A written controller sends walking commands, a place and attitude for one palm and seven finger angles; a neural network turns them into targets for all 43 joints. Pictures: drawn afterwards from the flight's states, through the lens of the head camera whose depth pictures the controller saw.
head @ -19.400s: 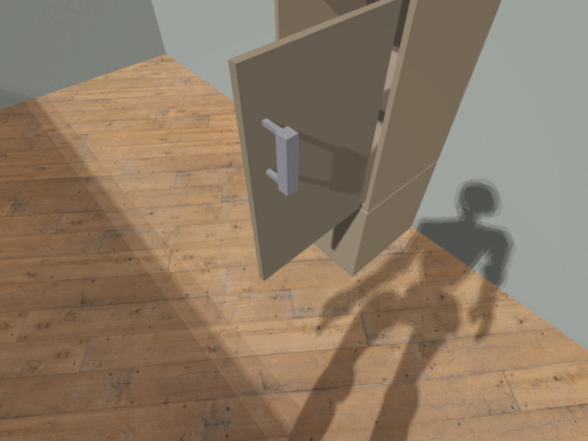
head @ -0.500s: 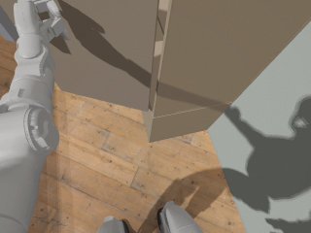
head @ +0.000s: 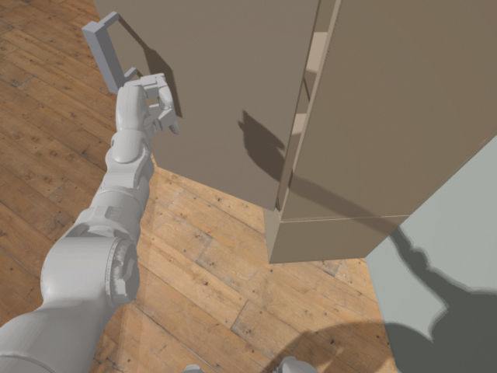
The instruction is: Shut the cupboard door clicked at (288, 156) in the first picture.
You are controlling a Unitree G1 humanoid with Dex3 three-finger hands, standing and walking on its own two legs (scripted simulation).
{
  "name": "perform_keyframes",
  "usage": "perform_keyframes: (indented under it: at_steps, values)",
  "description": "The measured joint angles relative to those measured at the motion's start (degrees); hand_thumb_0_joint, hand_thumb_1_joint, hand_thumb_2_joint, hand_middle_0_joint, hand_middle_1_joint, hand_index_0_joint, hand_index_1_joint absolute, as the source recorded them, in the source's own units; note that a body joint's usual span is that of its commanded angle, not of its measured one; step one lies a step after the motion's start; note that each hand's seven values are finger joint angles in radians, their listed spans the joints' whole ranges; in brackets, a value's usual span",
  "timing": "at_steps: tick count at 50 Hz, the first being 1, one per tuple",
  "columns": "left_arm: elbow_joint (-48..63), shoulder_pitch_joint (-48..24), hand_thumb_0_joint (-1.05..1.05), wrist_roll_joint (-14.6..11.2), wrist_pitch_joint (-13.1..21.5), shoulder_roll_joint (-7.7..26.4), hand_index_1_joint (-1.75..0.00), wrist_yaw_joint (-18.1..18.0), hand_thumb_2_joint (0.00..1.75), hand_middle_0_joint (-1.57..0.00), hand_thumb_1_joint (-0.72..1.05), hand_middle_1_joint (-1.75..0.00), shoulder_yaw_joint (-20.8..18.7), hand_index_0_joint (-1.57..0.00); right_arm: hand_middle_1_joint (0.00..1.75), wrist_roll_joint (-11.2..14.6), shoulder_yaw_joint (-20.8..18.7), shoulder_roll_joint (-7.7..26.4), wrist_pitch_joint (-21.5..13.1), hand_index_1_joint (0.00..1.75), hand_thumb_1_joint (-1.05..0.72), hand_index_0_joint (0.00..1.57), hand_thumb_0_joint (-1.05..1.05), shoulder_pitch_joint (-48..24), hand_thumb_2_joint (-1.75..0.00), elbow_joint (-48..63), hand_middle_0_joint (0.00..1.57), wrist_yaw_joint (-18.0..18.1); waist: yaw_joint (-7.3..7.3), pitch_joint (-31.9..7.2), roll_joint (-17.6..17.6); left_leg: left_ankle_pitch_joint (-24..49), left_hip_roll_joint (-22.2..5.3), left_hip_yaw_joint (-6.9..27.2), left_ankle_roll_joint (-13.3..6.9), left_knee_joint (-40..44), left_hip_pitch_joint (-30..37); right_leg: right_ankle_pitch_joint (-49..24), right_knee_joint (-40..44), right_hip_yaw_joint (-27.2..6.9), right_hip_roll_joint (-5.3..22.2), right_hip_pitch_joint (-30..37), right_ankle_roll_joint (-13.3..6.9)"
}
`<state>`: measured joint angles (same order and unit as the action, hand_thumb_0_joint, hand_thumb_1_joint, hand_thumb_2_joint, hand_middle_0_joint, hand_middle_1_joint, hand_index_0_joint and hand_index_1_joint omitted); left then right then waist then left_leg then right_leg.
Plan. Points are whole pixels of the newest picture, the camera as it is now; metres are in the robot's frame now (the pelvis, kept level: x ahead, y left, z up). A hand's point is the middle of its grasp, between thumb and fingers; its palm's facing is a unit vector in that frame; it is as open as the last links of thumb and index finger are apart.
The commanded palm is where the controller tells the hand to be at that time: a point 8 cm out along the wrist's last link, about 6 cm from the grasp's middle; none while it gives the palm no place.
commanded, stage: draw the hand back to the body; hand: left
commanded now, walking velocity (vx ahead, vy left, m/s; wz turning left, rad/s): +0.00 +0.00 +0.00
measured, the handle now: (115, 54) +0.67 +0.20 +0.11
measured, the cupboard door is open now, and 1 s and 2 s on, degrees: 63 63 63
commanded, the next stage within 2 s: step back with the hand held close in 1.62 s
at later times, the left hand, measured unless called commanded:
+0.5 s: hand (122, 160) +0.38 +0.14 +0.15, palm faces +0.02 -1.00 -0.03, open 3.1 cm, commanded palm +0.34 +0.19 +0.15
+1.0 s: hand out of the picture +0.24 +0.23 +0.18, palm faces +0.35 -0.89 -0.30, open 4.3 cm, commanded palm +0.20 +0.27 +0.20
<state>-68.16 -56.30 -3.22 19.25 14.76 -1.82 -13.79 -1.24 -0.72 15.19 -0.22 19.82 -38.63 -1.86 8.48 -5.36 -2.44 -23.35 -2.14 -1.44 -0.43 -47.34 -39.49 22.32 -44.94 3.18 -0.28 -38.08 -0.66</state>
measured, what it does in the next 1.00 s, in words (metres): stands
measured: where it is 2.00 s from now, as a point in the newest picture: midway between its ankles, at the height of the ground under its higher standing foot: outside the picture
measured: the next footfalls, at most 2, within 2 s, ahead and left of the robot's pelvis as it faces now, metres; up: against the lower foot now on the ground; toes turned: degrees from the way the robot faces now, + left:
none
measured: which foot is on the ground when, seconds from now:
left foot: down 0.00-1.00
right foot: down 0.00-1.00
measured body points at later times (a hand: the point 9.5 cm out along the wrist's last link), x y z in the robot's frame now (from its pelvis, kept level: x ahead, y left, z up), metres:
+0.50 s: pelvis -0.01 -0.01 +0.02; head +0.00 -0.03 +0.47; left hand +0.38 +0.19 +0.15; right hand +0.07 -0.27 -0.10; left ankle -0.01 +0.11 -0.70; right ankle -0.01 -0.11 -0.70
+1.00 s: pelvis +0.00 +0.00 +0.04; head -0.03 -0.04 +0.49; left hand +0.22 +0.27 +0.20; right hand +0.19 -0.21 -0.05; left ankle -0.01 +0.11 -0.70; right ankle -0.01 -0.11 -0.70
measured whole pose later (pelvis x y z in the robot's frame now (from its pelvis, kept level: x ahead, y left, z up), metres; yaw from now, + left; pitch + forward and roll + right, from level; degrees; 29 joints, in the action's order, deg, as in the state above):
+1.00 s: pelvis +0.00 +0.00 +0.04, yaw +1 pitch -4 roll +0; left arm 6.0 9.9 -4.1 3.6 17.1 -4.4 -11.1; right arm 1.2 3.0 12.4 -1.1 9.8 -35.3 4.4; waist -3.1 0.8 -4.5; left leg -13.2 -0.6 -2.0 -0.2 -22.6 -5.1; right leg 13.5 -22.6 2.8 0.3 -4.7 -0.7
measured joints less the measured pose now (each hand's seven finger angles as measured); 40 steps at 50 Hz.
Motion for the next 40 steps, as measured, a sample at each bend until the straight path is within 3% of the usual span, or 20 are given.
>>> perform_keyframes:
  at_steps: [5,10,19,28,34,40]
  values:
    - [-1.3,-1.8,0.02,0.6,0.7,1.0,-1.50,-0.1,0.90,-1.30,0.90,-1.50,-1.3,-1.30,0.30,-0.1,0.8,-0.9,-0.6,0.30,-0.90,0.20,0.00,-0.8,-0.90,0.7,0.20,0.1,0.38,-0.2,0.0,0.3,0.1,-0.4,0.1,-0.4,-0.9,-0.1,-1.0,-0.4,0.1,-1.3,-0.1]
    - [6.2,5.7,0.02,-0.8,0.7,0.6,-1.50,2.3,0.90,-1.30,0.90,-1.50,-2.9,-1.30,0.30,0.7,0.7,-1.2,0.8,0.30,-0.90,0.20,0.00,2.3,-0.90,1.6,0.20,0.0,-1.21,-1.0,-0.8,0.6,-0.3,-2.0,0.1,1.6,2.0,-0.6,0.1,-2.0,-0.4,0.5,-0.1]
    - [26.2,24.9,0.02,-5.3,-4.7,-1.0,-1.50,5.2,0.90,-1.30,0.90,-1.50,-0.2,-1.30,0.30,3.2,0.5,-1.0,1.3,0.30,-0.90,0.20,0.01,4.3,-0.90,1.1,0.20,2.2,-4.00,0.5,-1.2,2.4,-0.6,-2.0,0.4,7.0,11.7,-2.4,5.6,-2.0,-0.8,10.2,-0.4]
    - [39.0,34.5,0.02,-8.1,-10.6,-1.4,-1.47,8.5,0.90,-1.28,0.90,-1.47,3.2,-1.28,0.30,4.5,0.9,0.4,-1.4,0.30,-0.90,0.20,0.01,-3.0,-0.90,1.5,0.20,4.8,-6.77,1.5,-1.2,4.7,0.3,-1.4,0.3,10.9,18.5,-4.0,8.9,-1.3,-0.1,17.1,-0.4]
    - [51.3,44.5,0.02,-3.2,-12.5,0.1,-1.36,2.0,0.90,-1.18,0.90,-1.36,6.6,-1.18,0.30,4.4,1.6,-0.7,-1.0,0.30,-0.90,0.20,0.01,-8.8,-0.90,3.8,0.20,6.5,-8.07,3.4,-0.9,7.5,0.9,-1.6,0.3,16.9,25.1,-6.2,13.9,-1.5,0.3,23.3,-0.3]
    - [60.0,52.6,0.02,-1.5,-14.5,0.7,-1.21,-1.0,0.90,-1.04,0.90,-1.21,6.4,-1.03,0.30,3.8,2.9,-1.7,-0.7,0.30,-0.90,0.20,0.01,-11.4,-0.90,4.6,0.20,6.8,-9.85,5.3,-0.8,9.6,1.1,-1.0,0.4,21.6,30.2,-8.2,18.8,-0.8,0.3,28.8,-0.3]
